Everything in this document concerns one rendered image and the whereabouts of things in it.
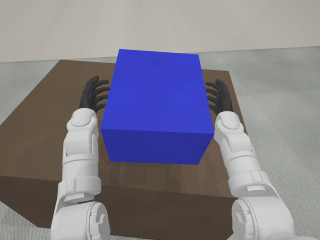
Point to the right robot hand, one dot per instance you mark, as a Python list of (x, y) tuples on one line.
[(222, 101)]

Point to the robot left forearm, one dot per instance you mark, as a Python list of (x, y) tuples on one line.
[(80, 176)]

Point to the left robot hand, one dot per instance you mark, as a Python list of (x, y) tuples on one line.
[(89, 99)]

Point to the robot right upper arm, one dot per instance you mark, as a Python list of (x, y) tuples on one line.
[(263, 218)]

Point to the robot right forearm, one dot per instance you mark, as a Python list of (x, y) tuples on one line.
[(246, 178)]

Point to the carton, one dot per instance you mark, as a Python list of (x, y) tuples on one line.
[(157, 109)]

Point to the pedestal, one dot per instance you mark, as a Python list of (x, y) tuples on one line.
[(156, 201)]

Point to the robot left upper arm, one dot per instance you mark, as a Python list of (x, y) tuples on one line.
[(85, 221)]

